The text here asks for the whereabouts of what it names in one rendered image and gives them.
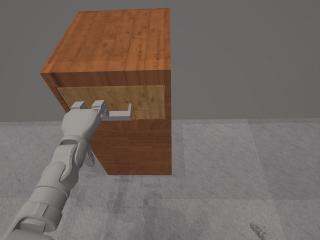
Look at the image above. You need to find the cabinet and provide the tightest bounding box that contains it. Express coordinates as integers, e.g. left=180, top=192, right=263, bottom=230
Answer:
left=40, top=7, right=172, bottom=175

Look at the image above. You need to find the left robot hand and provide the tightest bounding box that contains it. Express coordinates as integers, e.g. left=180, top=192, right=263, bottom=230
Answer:
left=61, top=100, right=110, bottom=167

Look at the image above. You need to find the right robot hand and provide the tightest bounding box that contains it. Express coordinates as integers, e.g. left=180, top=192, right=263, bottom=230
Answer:
left=250, top=222, right=278, bottom=240

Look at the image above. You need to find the drawer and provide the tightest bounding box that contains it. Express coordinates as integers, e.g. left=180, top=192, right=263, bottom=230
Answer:
left=57, top=85, right=166, bottom=119

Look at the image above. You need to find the left robot forearm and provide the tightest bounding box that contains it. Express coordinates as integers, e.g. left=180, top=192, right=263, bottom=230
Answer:
left=0, top=136, right=89, bottom=240

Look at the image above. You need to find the robot left upper arm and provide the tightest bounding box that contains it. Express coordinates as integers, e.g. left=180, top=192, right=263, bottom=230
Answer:
left=6, top=229, right=54, bottom=240

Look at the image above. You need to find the handle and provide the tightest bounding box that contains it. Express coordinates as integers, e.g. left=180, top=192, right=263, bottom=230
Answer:
left=100, top=103, right=132, bottom=121

